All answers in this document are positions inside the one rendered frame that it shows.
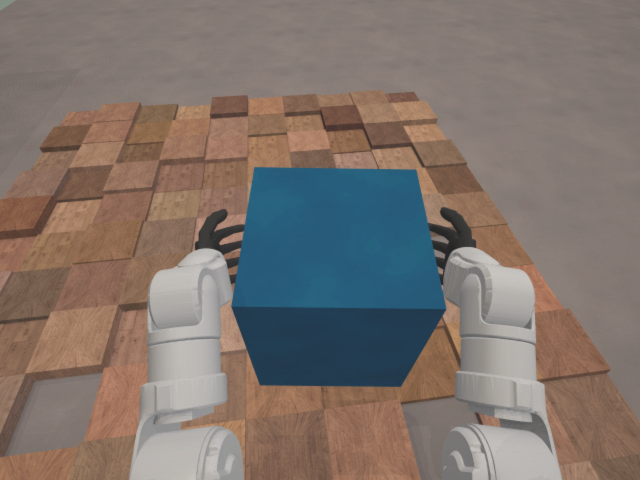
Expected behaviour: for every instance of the carton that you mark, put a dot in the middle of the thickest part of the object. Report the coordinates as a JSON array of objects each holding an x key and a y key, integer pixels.
[{"x": 337, "y": 281}]

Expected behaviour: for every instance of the left robot forearm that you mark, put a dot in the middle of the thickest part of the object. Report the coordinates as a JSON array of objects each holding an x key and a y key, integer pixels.
[{"x": 183, "y": 331}]

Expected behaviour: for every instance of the left robot upper arm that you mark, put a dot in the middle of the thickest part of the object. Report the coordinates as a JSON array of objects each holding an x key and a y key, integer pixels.
[{"x": 207, "y": 453}]

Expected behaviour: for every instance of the right robot upper arm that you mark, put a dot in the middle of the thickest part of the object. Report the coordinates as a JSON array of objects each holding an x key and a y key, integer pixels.
[{"x": 481, "y": 452}]

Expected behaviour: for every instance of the robot right hand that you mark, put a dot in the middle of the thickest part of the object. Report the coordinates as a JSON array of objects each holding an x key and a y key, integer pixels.
[{"x": 459, "y": 239}]

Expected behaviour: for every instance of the right robot forearm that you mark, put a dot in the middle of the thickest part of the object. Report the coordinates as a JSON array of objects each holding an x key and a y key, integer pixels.
[{"x": 497, "y": 374}]

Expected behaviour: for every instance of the robot left hand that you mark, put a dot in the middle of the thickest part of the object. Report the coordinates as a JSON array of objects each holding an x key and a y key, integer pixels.
[{"x": 208, "y": 238}]

